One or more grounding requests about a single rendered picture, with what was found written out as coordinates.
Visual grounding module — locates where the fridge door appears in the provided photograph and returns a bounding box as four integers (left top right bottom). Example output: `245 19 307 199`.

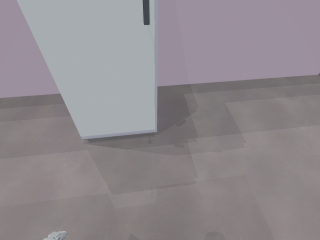
17 0 155 137

